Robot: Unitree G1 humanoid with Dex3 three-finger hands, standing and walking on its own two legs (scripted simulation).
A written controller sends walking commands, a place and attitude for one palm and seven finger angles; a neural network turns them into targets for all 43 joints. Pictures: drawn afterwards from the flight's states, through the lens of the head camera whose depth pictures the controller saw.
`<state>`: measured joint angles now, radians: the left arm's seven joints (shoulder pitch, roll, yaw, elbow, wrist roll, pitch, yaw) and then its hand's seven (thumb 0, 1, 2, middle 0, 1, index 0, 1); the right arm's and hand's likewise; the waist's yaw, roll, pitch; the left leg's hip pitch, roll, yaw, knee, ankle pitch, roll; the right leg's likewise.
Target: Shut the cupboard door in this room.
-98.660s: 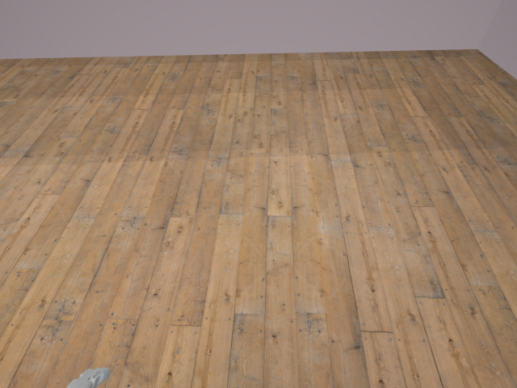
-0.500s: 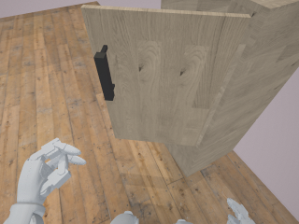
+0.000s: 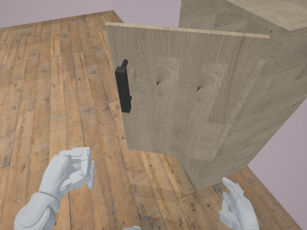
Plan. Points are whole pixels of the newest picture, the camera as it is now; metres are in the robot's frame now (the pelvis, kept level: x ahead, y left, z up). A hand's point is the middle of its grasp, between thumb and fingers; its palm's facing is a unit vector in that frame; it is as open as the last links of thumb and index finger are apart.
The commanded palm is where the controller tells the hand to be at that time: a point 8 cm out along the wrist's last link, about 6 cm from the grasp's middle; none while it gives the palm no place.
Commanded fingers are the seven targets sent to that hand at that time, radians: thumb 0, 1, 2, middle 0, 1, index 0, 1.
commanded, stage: raise the hand and make a fist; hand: left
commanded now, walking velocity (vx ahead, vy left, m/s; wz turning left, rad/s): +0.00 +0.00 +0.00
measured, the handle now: (125, 87) +0.49 +0.13 +0.11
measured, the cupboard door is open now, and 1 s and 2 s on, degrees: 55 55 55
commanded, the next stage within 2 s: bring the fist close to the handle in 0.50 s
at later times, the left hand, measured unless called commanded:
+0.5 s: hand (85, 165) +0.22 +0.17 +0.12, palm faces -0.02 -1.00 -0.06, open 3.1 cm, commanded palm +0.20 +0.22 +0.11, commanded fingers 0.00 0.90 0.90 -1.30 -1.50 -1.30 -1.50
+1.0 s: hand (114, 150) +0.27 +0.12 +0.10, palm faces -0.17 -0.99 -0.02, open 3.1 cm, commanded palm +0.26 +0.19 +0.11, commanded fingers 0.00 0.90 0.90 -1.30 -1.50 -1.30 -1.50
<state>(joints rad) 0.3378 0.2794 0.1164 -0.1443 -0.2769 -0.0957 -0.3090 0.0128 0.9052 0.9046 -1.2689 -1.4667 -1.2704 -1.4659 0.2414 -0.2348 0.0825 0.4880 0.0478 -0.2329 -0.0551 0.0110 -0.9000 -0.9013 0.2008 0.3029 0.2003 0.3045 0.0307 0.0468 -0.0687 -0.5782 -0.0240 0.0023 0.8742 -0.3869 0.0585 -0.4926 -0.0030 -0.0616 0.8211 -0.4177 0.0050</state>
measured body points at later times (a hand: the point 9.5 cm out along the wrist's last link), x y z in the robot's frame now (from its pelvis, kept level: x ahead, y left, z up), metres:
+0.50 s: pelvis +0.00 -0.03 +0.01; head +0.00 -0.03 +0.46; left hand +0.22 +0.22 +0.13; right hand +0.17 -0.26 -0.06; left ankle +0.04 +0.08 -0.70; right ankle +0.00 -0.13 -0.70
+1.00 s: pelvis +0.00 -0.02 +0.01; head +0.01 -0.04 +0.46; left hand +0.28 +0.18 +0.10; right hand +0.16 -0.26 -0.07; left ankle +0.04 +0.08 -0.70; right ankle +0.00 -0.13 -0.70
